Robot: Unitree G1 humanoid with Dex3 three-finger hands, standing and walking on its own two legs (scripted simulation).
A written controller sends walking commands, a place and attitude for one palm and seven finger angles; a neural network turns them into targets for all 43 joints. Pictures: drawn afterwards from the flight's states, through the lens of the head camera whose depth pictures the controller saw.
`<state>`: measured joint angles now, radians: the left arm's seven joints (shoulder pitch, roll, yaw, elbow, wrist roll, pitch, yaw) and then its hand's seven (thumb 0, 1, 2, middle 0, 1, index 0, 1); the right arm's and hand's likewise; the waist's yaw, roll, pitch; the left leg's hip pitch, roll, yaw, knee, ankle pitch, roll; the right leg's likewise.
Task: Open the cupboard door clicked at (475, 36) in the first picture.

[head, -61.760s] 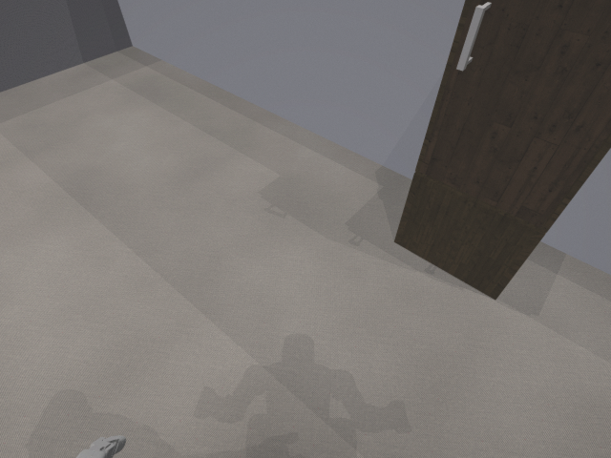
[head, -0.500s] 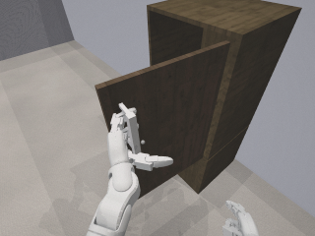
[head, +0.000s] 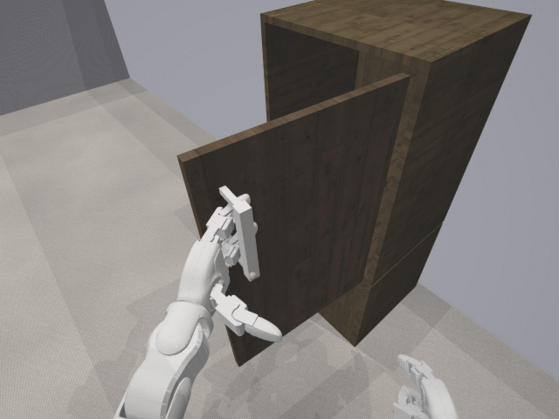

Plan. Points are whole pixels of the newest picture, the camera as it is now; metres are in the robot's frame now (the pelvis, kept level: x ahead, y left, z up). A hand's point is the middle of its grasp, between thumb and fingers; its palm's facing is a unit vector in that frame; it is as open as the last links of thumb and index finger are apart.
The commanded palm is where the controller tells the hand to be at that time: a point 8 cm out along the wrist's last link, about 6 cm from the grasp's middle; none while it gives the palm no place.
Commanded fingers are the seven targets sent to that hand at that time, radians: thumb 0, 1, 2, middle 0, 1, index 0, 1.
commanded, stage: slide the hand sideways off the handle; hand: left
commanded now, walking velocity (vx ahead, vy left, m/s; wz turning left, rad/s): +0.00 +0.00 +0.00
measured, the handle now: (239, 235) +0.34 +0.09 +0.12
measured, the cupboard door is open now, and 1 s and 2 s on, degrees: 84 84 84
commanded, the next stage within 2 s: draw the hand back to the body in 0.90 s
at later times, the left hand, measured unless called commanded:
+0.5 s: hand (214, 302) +0.23 +0.10 +0.12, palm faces -0.04 -1.00 -0.06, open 16.4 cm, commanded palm +0.19 +0.16 +0.12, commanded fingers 0.00 -0.50 0.30 -0.15 -0.30 -0.15 -0.30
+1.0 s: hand (158, 331) +0.19 +0.16 +0.12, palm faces +0.01 -1.00 -0.06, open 16.4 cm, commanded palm +0.16 +0.21 +0.12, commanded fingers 0.00 -0.50 0.30 -0.15 -0.30 -0.15 -0.30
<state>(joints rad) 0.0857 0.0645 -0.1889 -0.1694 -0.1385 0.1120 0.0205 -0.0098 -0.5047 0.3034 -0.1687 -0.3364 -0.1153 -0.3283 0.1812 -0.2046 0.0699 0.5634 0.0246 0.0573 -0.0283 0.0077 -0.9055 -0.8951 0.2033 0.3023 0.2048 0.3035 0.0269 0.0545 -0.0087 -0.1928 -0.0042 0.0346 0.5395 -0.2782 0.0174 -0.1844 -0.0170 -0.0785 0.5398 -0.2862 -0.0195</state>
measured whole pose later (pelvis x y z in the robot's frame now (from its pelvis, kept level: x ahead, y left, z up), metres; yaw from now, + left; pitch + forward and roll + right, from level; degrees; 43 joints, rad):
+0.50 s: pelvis +0.01 -0.02 +0.00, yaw +0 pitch -3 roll +0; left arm 0.36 0.18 -0.02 -0.35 -0.18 0.06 -0.09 -0.01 -0.50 0.30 -0.17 -0.31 -0.15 -0.30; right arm 0.20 -0.22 0.07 0.54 0.02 -0.06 -0.05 0.01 -0.90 -0.90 0.20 0.30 0.20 0.30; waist 0.04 0.06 -0.02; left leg -0.21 0.03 0.02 0.56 -0.30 -0.01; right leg -0.19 0.02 -0.09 0.54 -0.31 -0.05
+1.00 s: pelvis +0.00 -0.02 -0.01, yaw +1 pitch -2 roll -1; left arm 0.47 0.24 0.15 -0.33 -0.30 -0.09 -0.25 -0.01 -0.50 0.30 -0.16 -0.30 -0.15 -0.30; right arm 0.23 -0.26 0.04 0.59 0.04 -0.23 -0.07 0.01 -0.90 -0.90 0.20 0.30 0.20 0.30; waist 0.05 0.07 -0.02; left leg -0.28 0.03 -0.01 0.63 -0.32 -0.01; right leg -0.23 0.02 -0.12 0.58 -0.32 -0.04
